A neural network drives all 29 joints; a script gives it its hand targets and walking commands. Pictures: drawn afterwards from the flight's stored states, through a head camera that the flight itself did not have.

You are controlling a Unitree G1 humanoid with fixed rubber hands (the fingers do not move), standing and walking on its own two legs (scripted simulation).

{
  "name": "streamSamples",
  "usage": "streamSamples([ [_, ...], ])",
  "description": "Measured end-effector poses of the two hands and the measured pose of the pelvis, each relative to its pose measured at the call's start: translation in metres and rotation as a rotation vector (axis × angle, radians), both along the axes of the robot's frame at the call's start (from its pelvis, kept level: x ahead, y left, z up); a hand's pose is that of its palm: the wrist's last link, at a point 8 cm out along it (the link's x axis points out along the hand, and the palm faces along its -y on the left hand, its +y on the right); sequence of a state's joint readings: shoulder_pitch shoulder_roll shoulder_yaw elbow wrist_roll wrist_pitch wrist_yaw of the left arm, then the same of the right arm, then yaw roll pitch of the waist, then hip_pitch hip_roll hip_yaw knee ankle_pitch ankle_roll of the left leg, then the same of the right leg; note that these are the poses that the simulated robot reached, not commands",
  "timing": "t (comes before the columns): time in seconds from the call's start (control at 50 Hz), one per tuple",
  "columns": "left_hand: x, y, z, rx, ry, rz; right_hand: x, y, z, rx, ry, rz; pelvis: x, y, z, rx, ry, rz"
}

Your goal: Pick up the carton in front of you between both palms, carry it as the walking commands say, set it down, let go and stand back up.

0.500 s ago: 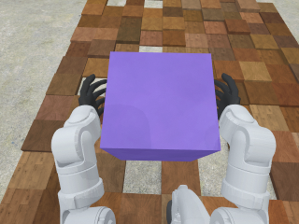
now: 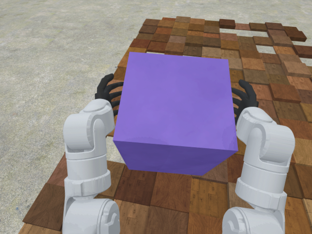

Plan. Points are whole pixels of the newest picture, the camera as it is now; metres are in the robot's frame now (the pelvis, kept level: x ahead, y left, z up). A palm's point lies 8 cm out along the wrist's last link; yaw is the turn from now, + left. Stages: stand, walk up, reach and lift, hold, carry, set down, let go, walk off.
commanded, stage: carry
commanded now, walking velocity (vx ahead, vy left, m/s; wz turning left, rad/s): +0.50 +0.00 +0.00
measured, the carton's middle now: (171, 122) +0.37 +0.02 +0.12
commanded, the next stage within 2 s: none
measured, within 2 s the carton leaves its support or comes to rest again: neither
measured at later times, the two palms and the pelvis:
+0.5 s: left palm (132, 78) +0.63 +0.17 +0.06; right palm (214, 80) +0.64 -0.13 +0.06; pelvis +0.33 +0.00 +0.00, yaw +2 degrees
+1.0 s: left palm (135, 24) +0.93 +0.21 +0.13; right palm (203, 28) +0.91 -0.09 +0.13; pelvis +0.68 +0.07 +0.00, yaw -1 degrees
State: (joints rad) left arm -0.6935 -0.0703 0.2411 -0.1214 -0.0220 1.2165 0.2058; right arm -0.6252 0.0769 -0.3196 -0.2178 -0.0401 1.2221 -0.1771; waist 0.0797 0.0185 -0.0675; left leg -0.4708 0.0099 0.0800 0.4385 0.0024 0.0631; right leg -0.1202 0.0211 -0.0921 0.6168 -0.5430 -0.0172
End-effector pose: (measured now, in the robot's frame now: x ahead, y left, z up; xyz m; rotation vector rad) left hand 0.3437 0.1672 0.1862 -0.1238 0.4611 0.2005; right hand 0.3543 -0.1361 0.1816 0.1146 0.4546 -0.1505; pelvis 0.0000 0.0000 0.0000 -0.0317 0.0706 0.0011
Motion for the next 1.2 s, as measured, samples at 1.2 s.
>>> streamSamples([
  [1.2,0.736,0.037,-0.071,0.004,0.125,-0.072,0.720,0.040,-0.064,-0.006,0.136,-0.038,0.814,0.060,-0.008,0.025,-0.022,-0.009],
])
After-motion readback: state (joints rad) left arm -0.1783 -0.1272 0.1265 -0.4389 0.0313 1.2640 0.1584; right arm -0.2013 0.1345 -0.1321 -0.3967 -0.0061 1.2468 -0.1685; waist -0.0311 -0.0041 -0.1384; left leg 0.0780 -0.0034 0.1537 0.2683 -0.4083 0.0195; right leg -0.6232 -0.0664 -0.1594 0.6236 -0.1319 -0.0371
